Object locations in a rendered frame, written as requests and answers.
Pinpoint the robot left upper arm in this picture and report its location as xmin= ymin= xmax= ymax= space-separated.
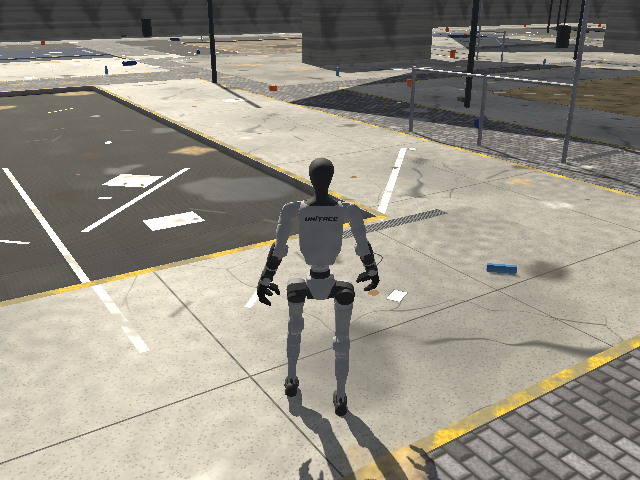
xmin=272 ymin=201 xmax=301 ymax=258

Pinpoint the robot right forearm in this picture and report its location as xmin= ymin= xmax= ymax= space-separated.
xmin=360 ymin=240 xmax=378 ymax=276

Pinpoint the robot left forearm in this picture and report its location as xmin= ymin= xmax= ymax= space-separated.
xmin=259 ymin=242 xmax=282 ymax=286

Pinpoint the robot left hand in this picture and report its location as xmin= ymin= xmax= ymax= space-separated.
xmin=257 ymin=280 xmax=280 ymax=306

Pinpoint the robot right upper arm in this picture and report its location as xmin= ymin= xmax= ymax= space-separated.
xmin=342 ymin=202 xmax=371 ymax=256

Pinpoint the robot right hand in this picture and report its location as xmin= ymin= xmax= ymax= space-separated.
xmin=356 ymin=272 xmax=380 ymax=291

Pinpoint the robot torso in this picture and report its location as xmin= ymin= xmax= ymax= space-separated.
xmin=297 ymin=197 xmax=344 ymax=300

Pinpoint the right robot foot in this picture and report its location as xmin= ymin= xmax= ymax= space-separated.
xmin=333 ymin=390 xmax=347 ymax=416

